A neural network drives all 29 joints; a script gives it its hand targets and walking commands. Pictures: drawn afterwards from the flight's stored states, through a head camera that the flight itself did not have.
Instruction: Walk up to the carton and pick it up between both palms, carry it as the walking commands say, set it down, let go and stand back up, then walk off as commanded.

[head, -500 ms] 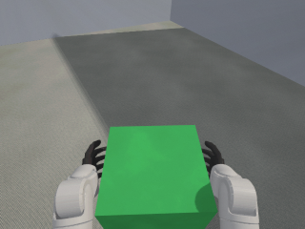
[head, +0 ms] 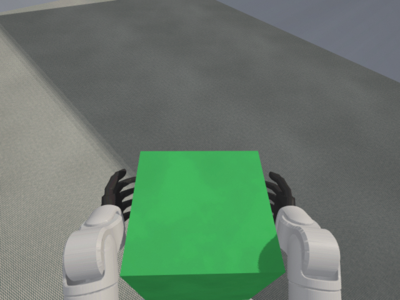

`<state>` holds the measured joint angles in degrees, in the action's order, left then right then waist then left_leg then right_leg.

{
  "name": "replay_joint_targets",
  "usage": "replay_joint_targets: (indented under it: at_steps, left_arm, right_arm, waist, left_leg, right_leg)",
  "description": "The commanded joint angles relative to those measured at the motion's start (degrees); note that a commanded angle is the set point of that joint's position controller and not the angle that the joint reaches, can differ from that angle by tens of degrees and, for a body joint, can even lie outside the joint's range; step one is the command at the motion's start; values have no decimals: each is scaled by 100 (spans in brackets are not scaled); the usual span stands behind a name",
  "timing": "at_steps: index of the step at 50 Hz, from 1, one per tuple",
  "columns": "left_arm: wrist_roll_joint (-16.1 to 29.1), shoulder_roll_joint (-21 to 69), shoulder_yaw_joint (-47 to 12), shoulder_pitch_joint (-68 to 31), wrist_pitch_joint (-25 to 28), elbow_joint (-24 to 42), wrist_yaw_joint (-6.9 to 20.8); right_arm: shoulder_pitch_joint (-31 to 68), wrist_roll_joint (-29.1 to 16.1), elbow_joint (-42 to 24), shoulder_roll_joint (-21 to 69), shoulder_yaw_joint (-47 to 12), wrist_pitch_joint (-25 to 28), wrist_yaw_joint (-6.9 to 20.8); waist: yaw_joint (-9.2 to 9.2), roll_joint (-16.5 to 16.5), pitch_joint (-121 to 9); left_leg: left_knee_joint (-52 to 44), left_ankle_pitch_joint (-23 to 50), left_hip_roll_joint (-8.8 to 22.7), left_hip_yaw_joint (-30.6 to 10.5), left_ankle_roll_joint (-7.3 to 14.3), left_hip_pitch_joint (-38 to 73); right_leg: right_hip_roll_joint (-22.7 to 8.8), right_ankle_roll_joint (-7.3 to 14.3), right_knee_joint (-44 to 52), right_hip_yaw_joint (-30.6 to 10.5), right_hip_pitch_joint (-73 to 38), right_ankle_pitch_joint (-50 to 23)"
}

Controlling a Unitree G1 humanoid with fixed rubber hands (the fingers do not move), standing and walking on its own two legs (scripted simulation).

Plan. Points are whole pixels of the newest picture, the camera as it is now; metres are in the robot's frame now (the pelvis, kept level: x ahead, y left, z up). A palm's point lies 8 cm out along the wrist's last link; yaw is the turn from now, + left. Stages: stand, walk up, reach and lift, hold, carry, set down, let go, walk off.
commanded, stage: carry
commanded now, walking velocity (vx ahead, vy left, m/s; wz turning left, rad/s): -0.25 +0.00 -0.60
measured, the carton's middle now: (199, 231) +0.27 +0.01 +0.01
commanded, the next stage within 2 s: none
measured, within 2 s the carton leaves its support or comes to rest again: neither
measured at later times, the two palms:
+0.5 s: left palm (144, 278) +0.17 +0.10 +0.07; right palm out of the picture +0.09 -0.19 +0.08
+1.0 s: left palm out of the picture +0.00 +0.06 +0.06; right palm out of the picture -0.16 -0.20 +0.08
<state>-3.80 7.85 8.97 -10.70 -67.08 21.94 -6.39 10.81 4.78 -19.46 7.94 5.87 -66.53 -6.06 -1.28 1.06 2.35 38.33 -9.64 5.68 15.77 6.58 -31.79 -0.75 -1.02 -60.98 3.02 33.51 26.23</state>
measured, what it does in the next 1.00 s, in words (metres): walks backwards, turning right: right foot, then left foot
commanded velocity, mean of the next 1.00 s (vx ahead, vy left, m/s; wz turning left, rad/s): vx -0.25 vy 0.00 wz -0.60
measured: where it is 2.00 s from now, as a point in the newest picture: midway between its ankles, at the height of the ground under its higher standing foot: outside the picture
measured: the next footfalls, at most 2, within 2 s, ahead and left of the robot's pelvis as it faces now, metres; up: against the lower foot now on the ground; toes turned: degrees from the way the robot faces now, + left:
right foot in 0.10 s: -0.01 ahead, -0.13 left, +0.00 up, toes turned -7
left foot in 0.34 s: -0.01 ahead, +0.11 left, +0.00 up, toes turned -7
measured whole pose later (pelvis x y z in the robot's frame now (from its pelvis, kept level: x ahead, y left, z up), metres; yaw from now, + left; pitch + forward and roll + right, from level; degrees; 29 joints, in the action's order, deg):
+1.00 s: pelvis -0.31 +0.07 +0.01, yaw -33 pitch +4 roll -1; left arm -5.4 7.5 7.2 -7.8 -67.1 21.1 -5.6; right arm 8.7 3.9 -18.2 7.6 5.4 -66.8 -6.6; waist 0.0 4.5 -0.1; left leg 40.1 -19.6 3.1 5.3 0.9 -23.9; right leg 4.5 -1.0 -50.1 0.1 39.0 21.2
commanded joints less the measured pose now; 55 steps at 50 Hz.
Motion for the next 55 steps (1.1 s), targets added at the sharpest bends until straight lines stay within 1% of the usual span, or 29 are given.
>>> replay_joint_targets:
  at_steps: [1, 3, 4, 5, 6, 9, 11, 15, 16, 18, 19, 22, 26, 28, 29, 30, 31, 32, 35, 37, 42, 44, 45, 46, 47, 48, 50, 52, 55]
  left_arm:
    - [2367, 5334, -4695, -2810, -89, 551, 1590]
    - [2376, 5381, -4661, -2773, -81, 434, 1602]
    - [2348, 5379, -4624, -2686, -71, 303, 1618]
    - [2323, 5318, -4598, -2570, -57, 236, 1624]
    - [2272, 5582, -4664, -2264, -11, 308, 1646]
    - [2251, 5707, -4542, -2783, 35, 611, 1620]
    - [2213, 5462, -4551, -2761, 60, 870, 1542]
    - [1842, 5070, -4429, -2107, -54, 711, 1366]
    - [1761, 4978, -4379, -1914, -96, 482, 1351]
    - [1662, 4999, -4341, -1638, -115, 140, 1391]
    - [1840, 5046, -4557, -2168, -65, 456, 1426]
    - [2227, 5389, -4841, -2819, -42, 875, 1508]
    - [2464, 5314, -4814, -2842, -105, 902, 1577]
    - [2460, 5214, -4708, -2618, -152, 592, 1628]
    - [2445, 5200, -4668, -2466, -175, 352, 1667]
    - [2385, 5135, -4593, -2261, -196, 91, 1704]
    - [2345, 5148, -4540, -2140, -193, -58, 1730]
    - [2289, 5337, -4503, -2125, -123, 5, 1758]
    - [2183, 5384, -4286, -2500, -40, 326, 1729]
    - [2152, 5403, -4340, -2690, 20, 566, 1646]
    - [1849, 5187, -4365, -2212, -15, 500, 1438]
    - [1736, 5089, -4400, -1971, -51, 382, 1418]
    - [1719, 5027, -4445, -1967, -71, 316, 1417]
    - [1770, 5105, -4474, -1932, -76, 281, 1455]
    - [1945, 5049, -4570, -2555, -34, 571, 1503]
    - [2160, 5269, -4821, -3014, 47, 944, 1523]
    - [2380, 5409, -4972, -3165, 42, 1123, 1513]
    - [2400, 5330, -4883, -2879, -23, 1001, 1527]
    - [2433, 5031, -4818, -2607, -140, 654, 1558]
  right_arm:
    - [2558, -2014, -817, 5202, -3971, 89, 1437]
    - [2583, -2041, -786, 5189, -3986, 72, 1434]
    - [2460, -1999, -649, 5147, -3954, 52, 1438]
    - [2399, -1940, -687, 5168, -3967, 46, 1449]
    - [2549, -1930, -1041, 5098, -4075, 48, 1454]
    - [3424, -2407, -1381, 5291, -4303, 99, 1512]
    - [3065, -2477, -1251, 5262, -4311, 87, 1532]
    - [2487, -2489, -947, 5060, -4232, -64, 1573]
    - [2285, -2435, -819, 5044, -4191, -77, 1606]
    - [2043, -2269, -553, 4905, -4010, -44, 1659]
    - [2212, -2277, -537, 4979, -3996, 41, 1690]
    - [2606, -2250, -938, 5275, -3998, 76, 1624]
    - [2455, -2073, -999, 5201, -3894, 73, 1453]
    - [2205, -1932, -736, 5139, -3815, 31, 1393]
    - [2083, -1842, -559, 5088, -3762, -4, 1378]
    - [2076, -1764, -508, 5019, -3767, -31, 1376]
    - [2068, -1749, -521, 5001, -3838, -37, 1375]
    - [2534, -1909, -902, 5057, -4093, 3, 1386]
    - [3115, -2376, -982, 5430, -4338, 32, 1479]
    - [3153, -2538, -1175, 5447, -4433, 56, 1513]
    - [2825, -2610, -1141, 5261, -4362, -16, 1543]
    - [2343, -2458, -853, 5202, -4206, -47, 1599]
    - [2090, -2357, -653, 5212, -4118, -48, 1629]
    - [2093, -2303, -567, 5147, -4007, -5, 1651]
    - [2300, -2288, -468, 5281, -4020, 108, 1673]
    - [2593, -2392, -681, 5428, -4077, 161, 1681]
    - [2839, -2449, -1109, 5425, -4129, 147, 1626]
    - [2826, -2342, -1229, 5269, -4137, 133, 1505]
    - [2049, -1907, -741, 4950, -3698, 66, 1381]
  waist:
    - [143, -1256, -3079]
    - [92, -906, -3046]
    - [90, -115, -2782]
    - [163, 1484, -2644]
    - [102, 2163, -2415]
    - [115, 886, -2309]
    - [108, 717, -2590]
    - [97, 874, -3004]
    - [150, 404, -3124]
    - [-6, -2106, -2998]
    - [134, -2583, -3170]
    - [146, -1309, -2690]
    - [136, -1621, -2838]
    - [80, -1240, -2795]
    - [49, -508, -2531]
    - [64, 1203, -2239]
    - [178, 2221, -2067]
    - [115, 2170, -2209]
    - [107, 917, -2258]
    - [54, 879, -2533]
    - [16, 950, -3070]
    - [81, 932, -3100]
    - [147, 112, -3156]
    - [-29, -2047, -3103]
    - [60, -2986, -2422]
    - [68, -2309, -2230]
    - [99, -696, -2210]
    - [-9, -825, -2418]
    - [117, -1677, -2663]
  left_leg:
    - [-1692, 25, 1702, -1395, 73, 2029]
    - [-1230, -407, 1667, -1204, -200, 1785]
    - [-624, -501, 1354, -954, -536, 1232]
    - [439, -1196, 703, -664, -904, 137]
    - [1299, -2251, 159, -1179, -959, -356]
    - [2585, -1598, 40, -1533, -1036, -251]
    - [2006, -1202, -113, -1405, -949, -248]
    - [-355, -1124, -414, -1206, -812, 1117]
    - [-1227, 161, 132, -1595, -677, 1958]
    - [-1104, 4635, 2586, -3415, 258, 3205]
    - [-880, 5196, 2634, -3112, 888, 3154]
    - [-919, 3935, 1792, -2015, 442, 2399]
    - [-751, 2639, 1602, -1417, 56, 2207]
    - [-309, 1848, 1532, -1151, -189, 1928]
    - [216, 775, 1231, -909, -556, 1332]
    - [1079, -1269, 566, -584, -964, -77]
    - [2210, -2860, 162, -910, -1243, -959]
    - [2852, -2811, 102, -1510, -1050, -569]
    - [3498, -1702, -26, -1562, -1003, -596]
    - [2910, -1390, -28, -1460, -993, -539]
    - [887, -1994, -491, -1466, -779, 756]
    - [-957, -1761, -650, -1282, -611, 1997]
    - [-2231, -1939, 90, -1870, -450, 2687]
    - [-2355, -1266, 2031, -3577, 27, 2732]
    - [-2087, 1068, 2963, -3802, 1023, 2047]
    - [-1791, 1867, 2620, -3119, 1108, 1472]
    - [-1343, 2739, 1673, -1944, 418, 1516]
    - [-889, 2964, 1250, -1228, 39, 2063]
    - [-681, 3448, 1518, -1367, 96, 2638]
  right_leg:
    - [51, 63, 1244, 225, -1263, 300]
    - [-43, 177, 2653, -78, -1812, -118]
    - [-451, 365, 3712, -1002, -2113, -329]
    - [-1901, 793, 4187, -3048, -2386, -1170]
    - [-2440, 1445, 4157, -3391, -1790, -2718]
    - [-1617, 1030, 3491, -2181, -1623, -3769]
    - [-1316, 830, 2865, -1552, -2112, -4780]
    - [-1135, 760, 2618, -1804, -2112, -5146]
    - [-833, 469, 2280, -1605, -1671, -4259]
    - [359, -95, 631, -397, 265, 419]
    - [48, -199, -427, -278, 331, 1070]
    - [-27, -212, -598, -197, 158, 245]
    - [26, -198, 1089, 3, -789, -5]
    - [89, -96, 2553, 58, -1508, -440]
    - [-156, 19, 3557, -526, -1964, -1096]
    - [-1502, 435, 4199, -2375, -2519, -2484]
    - [-2458, 996, 3872, -3380, -2443, -4409]
    - [-2277, 1328, 3837, -2982, -1860, -4591]
    - [-1440, 833, 3672, -2159, -1751, -3419]
    - [-1313, 842, 3596, -1924, -1953, -2645]
    - [-1444, 922, 4029, -2675, -2014, -2323]
    - [-1132, 538, 4197, -2419, -1539, -1837]
    - [-598, 94, 3730, -1828, -1104, -1358]
    - [68, -43, 2192, -779, -492, -393]
    - [392, -228, -94, 42, 468, 688]
    - [10, -147, -1343, -516, 387, 622]
    - [92, -190, -1560, -473, 236, -77]
    - [15, -271, -621, -225, 77, -249]
    - [96, -311, 631, 76, -218, 209]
